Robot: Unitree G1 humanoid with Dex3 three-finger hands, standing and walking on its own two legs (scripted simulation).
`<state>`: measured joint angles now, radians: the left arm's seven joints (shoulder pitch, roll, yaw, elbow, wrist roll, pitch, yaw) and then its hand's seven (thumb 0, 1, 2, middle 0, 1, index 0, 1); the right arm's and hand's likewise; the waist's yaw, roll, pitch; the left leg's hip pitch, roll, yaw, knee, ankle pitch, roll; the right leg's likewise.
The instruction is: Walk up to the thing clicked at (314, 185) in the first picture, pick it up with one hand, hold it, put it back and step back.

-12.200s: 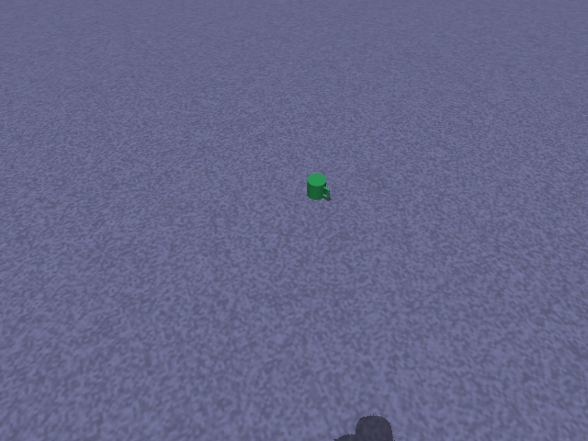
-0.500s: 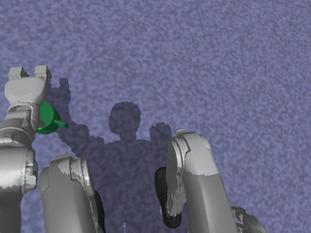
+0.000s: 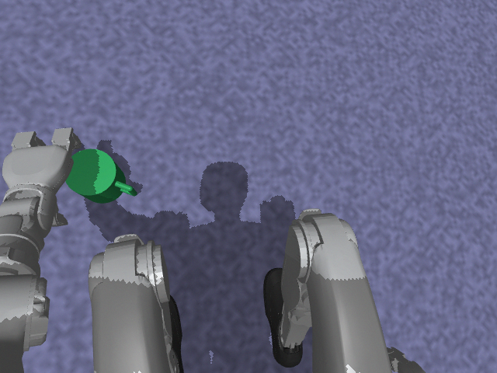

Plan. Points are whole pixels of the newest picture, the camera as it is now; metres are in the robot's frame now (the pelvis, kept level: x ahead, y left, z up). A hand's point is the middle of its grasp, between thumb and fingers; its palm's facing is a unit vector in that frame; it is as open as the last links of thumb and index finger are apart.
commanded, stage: close in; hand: left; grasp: from above
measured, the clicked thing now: (105, 180) +0.46 +0.23 -0.28
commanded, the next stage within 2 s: rest palm in 0.04 s
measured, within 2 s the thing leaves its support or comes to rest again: neither
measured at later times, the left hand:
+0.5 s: hand (81, 175) +0.45 +0.26 -0.23, palm faces -0.47 -0.09 -0.88, open 14.4 cm
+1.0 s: hand (87, 176) +0.46 +0.26 -0.25, palm faces -0.45 -0.11 -0.89, open 14.3 cm
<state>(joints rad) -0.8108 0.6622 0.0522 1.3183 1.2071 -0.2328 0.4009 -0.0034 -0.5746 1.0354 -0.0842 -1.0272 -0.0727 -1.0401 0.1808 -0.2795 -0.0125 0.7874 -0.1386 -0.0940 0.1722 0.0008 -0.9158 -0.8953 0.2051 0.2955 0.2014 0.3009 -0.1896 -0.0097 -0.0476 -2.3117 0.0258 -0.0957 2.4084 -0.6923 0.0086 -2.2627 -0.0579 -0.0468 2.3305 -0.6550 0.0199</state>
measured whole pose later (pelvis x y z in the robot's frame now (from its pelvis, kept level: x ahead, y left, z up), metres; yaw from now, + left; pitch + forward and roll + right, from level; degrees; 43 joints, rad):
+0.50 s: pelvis +0.00 +0.00 -0.02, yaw -2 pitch +32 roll -8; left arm -0.97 0.77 0.18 1.63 1.31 -0.22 0.55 0.00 -0.56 1.04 -0.08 -0.98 -0.06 -1.00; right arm 0.16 -0.31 0.07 0.79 -0.24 -0.14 0.22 0.00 -0.91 -0.90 0.20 0.30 0.20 0.30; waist -0.32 -0.03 0.04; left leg -2.37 0.03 -0.14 2.50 -0.70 0.01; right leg -2.31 -0.04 -0.08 2.39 -0.64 0.02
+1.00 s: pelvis +0.00 +0.00 -0.04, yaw -5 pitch +29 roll -10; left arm -0.98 0.84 0.19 1.72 1.35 -0.25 0.63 0.00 -0.55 1.05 -0.09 -0.95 -0.06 -0.98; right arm 0.12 -0.32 0.13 0.78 -0.29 -0.22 0.29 0.00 -0.90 -0.90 0.20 0.30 0.20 0.30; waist -0.34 -0.07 0.07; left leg -2.37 0.03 -0.18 2.57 -0.73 0.01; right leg -2.29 -0.03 -0.11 2.43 -0.65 0.04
